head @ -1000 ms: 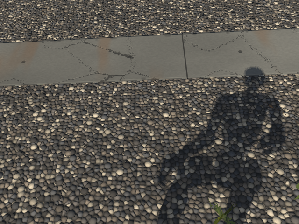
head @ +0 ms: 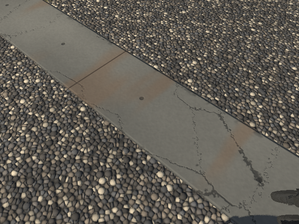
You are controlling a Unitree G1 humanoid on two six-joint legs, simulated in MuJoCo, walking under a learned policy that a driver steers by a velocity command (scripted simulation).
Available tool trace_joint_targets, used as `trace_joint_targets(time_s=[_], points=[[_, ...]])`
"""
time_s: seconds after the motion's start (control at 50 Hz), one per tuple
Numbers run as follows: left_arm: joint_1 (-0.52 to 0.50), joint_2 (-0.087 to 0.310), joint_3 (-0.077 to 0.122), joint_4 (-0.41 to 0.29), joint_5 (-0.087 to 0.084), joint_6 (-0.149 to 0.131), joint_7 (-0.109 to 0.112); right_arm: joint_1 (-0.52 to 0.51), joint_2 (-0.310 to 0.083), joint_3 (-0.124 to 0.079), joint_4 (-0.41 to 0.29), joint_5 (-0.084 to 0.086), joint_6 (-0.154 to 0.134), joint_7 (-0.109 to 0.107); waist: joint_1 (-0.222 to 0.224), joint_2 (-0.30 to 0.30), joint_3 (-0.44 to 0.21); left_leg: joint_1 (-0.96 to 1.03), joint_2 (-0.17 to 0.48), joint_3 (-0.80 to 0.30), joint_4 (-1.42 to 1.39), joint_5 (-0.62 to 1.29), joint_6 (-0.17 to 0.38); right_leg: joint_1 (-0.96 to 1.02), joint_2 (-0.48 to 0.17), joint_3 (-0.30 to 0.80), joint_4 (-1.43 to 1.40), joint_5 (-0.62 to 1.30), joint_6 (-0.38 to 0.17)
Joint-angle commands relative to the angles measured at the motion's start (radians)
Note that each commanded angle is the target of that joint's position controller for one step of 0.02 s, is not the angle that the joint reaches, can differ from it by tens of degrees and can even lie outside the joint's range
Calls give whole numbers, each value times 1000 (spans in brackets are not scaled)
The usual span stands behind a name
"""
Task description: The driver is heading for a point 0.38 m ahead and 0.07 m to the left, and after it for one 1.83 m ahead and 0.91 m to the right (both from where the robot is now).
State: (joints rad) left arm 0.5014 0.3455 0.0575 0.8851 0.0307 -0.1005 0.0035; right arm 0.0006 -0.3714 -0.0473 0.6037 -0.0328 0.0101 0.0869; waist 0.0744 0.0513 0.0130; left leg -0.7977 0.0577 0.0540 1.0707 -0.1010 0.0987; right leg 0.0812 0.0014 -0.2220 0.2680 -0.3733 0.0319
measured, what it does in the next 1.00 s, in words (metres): walks ahead, turning right: left foot, then right foot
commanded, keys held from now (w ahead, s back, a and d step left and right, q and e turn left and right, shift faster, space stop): w+q+shift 0.14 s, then w+e+shift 0.86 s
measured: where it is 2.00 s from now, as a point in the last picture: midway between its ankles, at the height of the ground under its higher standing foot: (232, 47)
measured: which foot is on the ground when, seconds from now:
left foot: up 0.00-0.12, down 0.14-0.60, up 0.62-0.98, down 1.00-1.00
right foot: down 0.00-0.14, up 0.16-0.58, down 0.60-1.00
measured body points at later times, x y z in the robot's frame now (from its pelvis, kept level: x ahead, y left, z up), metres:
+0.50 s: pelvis +0.47 +0.04 -0.01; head +0.50 +0.04 +0.44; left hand +0.62 +0.30 -0.11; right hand +0.49 -0.24 -0.14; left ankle +0.28 +0.04 -0.73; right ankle +0.73 -0.05 -0.67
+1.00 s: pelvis +0.97 +0.05 -0.01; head +1.01 +0.04 +0.43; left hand +1.02 +0.36 -0.13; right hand +1.19 -0.21 -0.05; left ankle +1.17 +0.15 -0.73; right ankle +0.73 +0.02 -0.72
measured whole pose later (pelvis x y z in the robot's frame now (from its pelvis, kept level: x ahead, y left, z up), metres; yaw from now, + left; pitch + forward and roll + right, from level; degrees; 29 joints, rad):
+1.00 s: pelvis +0.97 +0.05 -0.01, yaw -19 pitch +3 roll +0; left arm 0.47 0.35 0.09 0.85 0.00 -0.07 -0.01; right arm -0.04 -0.27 0.06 0.56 -0.03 -0.09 0.00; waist 0.14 0.01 0.02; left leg -0.55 0.04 -0.07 0.49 -0.05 -0.02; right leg 0.07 0.16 0.30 0.49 -0.49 -0.14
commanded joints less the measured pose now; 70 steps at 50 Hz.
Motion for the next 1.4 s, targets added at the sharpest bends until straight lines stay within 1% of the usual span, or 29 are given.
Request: trace_joint_targets(time_s=[0.02, 0.08, 0.12, 0.14, 0.16, 0.18, 0.2, 0.22, 0.28, 0.36, 0.48, 0.56, 0.58, 0.6, 0.62, 0.64, 0.66, 0.7, 0.76, 0.92, 0.98, 1.0, 1.02, 1.04, 1.06, 1.1, 1.16, 1.32, 1.4], points=[[-121, 69, -2, -75, 1, -34, 1, -92, 25, 34, -87, 2, -8, 24, -79, -75, 136, 146, -22, 94, -215, 95, 38, -175, -194, -24, -158, 755, -44], [-71, 159, 18, -74, 3, -10, 22, 9, -14, 22, -44, 2, -14, 13, -152, -141, 27, 360, -136, 162, -293, 23, 89, -51, -227, -51, 85, 1394, -24], [-149, 202, 31, -108, 8, 24, 30, 361, -90, -19, 62, 3, -21, -14, -327, -166, -138, 750, -174, 89, -322, -51, 146, -156, -267, -13, 532, 1459, -45], [-164, 179, 30, -117, 16, 34, 18, 506, -136, -51, 128, 10, -22, -41, -357, -79, -188, 1006, -159, -5, -397, -91, 177, -360, -196, -8, 886, 943, -42], [-142, 38, -5, -154, 29, 24, 0, 421, -210, -71, 126, 20, -8, -67, -230, 172, -128, 1095, 31, -304, -414, -6, 207, -675, -17, 5, 1287, -97, -26], [-65, 56, -14, -250, -8, 8, 5, 381, -266, -77, 62, -9, -2, -73, -167, 158, -370, 1328, 242, -773, -628, -120, 375, -909, -1, 234, 1441, -116, -24], [-170, 105, -14, -242, -8, -7, 6, 395, -198, -73, 64, -4, 0, -89, -209, -29, -285, 1209, 247, -802, -786, -294, 328, -962, -45, 268, 1377, 8, -29], [-172, 98, -18, -225, -18, -6, 7, 347, -148, -60, 86, -5, -13, -100, -147, -90, -98, 1001, 234, -692, -824, -278, 284, -938, -94, 252, 1289, 62, -37], [-123, 37, -33, -156, 7, 53, -13, 293, -40, -17, 121, -1, -84, -99, -31, -165, 23, 580, 145, -416, -875, -60, 203, -682, -164, 293, 1106, 59, -34], [-290, -22, -40, -193, -24, 75, -41, 360, -27, -14, 181, 10, -134, -71, -68, -64, 132, 543, 45, -122, -965, 215, 69, -758, -142, 279, 811, 255, -66], [-433, -40, -51, -204, -32, 45, -73, 410, -35, 2, 219, 26, -166, -89, -98, -23, 78, 773, 38, 104, -989, 825, -55, -601, -12, 81, 392, 629, -154], [-98, 91, -2, -96, -19, 64, -60, 335, -126, -24, 197, -11, -108, -142, 101, 81, -117, 914, 109, 137, -480, 1355, -104, -288, 136, 40, 401, 356, -205], [127, 135, 25, -33, -17, 69, -48, 255, -149, -33, 172, -20, -90, -146, 220, 65, -175, 784, 111, 126, -145, 1265, -99, -84, 107, 120, 362, 274, -258], [216, 167, 49, -3, -27, 76, -31, 194, -105, -26, 168, -20, -89, -131, 257, -68, -147, 565, -37, 137, 309, 493, -85, 53, 45, 220, 319, 220, -309], [86, 233, 62, -20, -5, 87, -24, 263, 66, 20, 78, -6, -115, -107, 45, -367, -148, 22, -182, 13, 675, -427, -142, 302, -153, 686, 341, 290, -474], [22, 217, 65, -67, -15, 88, -23, 268, 32, 38, 26, -2, -140, -102, 49, -218, -269, -97, -137, -172, 667, -377, -114, 334, -252, 1003, 98, 10, -547], [-21, 148, 55, -79, -16, 87, -15, 208, -11, 42, 22, -13, -157, -94, 26, -44, -139, -89, -71, -196, 527, -266, -87, 166, -248, 995, -27, -145, -485], [-82, 97, 38, -69, -17, 73, -11, 189, -13, 47, 19, -37, -143, -87, -75, 63, 36, 21, -3, -167, 340, -235, -96, -166, -169, 841, -69, -37, -405], [-124, 106, 33, -85, -24, 32, -15, 145, 5, 65, -18, -51, -80, -78, -124, 22, 114, 177, 49, -100, 75, -219, -147, -477, -40, 656, -131, 94, -378], [-42, 154, 71, -82, -40, 26, -15, -92, 15, 75, -112, 3, -94, -70, 18, -109, 30, 389, -40, -54, -534, 192, -130, -261, -5, 607, -21, 640, -243], [-123, 223, 85, -104, -24, 21, -12, 236, -95, 21, -26, 9, -107, -103, -170, -101, -186, 785, -71, -73, -564, -7, -97, -231, 16, 598, 406, 885, -175], [-175, 171, 71, -127, -17, 7, -14, 471, -156, -10, 20, -4, -111, -124, -280, -70, -306, 1043, 54, -173, -510, -209, -71, -375, 49, 558, 686, 712, -166], [-144, -8, 26, -173, -41, 0, -10, 567, -227, -34, 40, -50, -110, -134, -250, 206, -413, 1283, 354, -580, -613, -554, -19, -668, 154, 441, 1008, -90, -156], [-82, 15, 7, -217, -57, 11, -12, 460, -249, -48, 33, -38, -99, -123, -155, 377, -465, 1263, 441, -991, -789, -682, 55, -828, 119, 377, 1161, -110, -156], [-173, 81, 14, -185, -28, 31, -6, 345, -123, -30, 9, -31, -93, -118, -162, 167, -279, 1108, 373, -821, -805, -745, 44, -885, 34, 343, 1167, 14, -159], [-276, 81, 18, -192, -1, 53, -33, 317, -29, -9, 44, -26, -90, -111, -149, -8, -99, 884, 283, -493, -801, -386, 13, -854, -30, 308, 1087, 91, -138], [-342, 2, -5, -253, 9, 93, -66, 393, 25, 4, 139, 1, -116, -98, -104, 48, -6, 773, 239, -253, -841, -106, -18, -880, -92, 298, 1059, 93, -125], [-588, -7, -43, -372, 2, 103, -110, 385, -45, -11, 202, 4, -145, -91, -67, -17, 135, 686, 141, 208, -965, 428, -79, -722, -43, 85, 574, 386, -170], [-368, 61, -14, -295, 0, 91, -89, 423, -159, -39, 198, 2, -100, -118, 71, 57, -41, 825, 197, 224, -541, 1182, -96, -390, 104, 23, 502, 246, -243]])
Velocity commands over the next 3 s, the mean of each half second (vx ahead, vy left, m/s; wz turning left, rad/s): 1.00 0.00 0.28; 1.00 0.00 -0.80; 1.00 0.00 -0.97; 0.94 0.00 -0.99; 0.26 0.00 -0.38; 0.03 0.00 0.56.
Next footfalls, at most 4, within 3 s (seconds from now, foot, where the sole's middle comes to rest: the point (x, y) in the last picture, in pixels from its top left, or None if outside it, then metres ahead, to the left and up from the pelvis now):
0.14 left None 0.32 0.05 -0.77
0.60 right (166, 164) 0.77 0.01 -0.76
1.00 left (146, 96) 1.21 0.15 -0.77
1.46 right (208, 71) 1.46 -0.24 -0.76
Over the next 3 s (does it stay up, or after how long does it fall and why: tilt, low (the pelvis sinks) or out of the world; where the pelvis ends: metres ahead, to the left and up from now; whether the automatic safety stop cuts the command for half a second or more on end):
stays up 1.78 -0.72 0.01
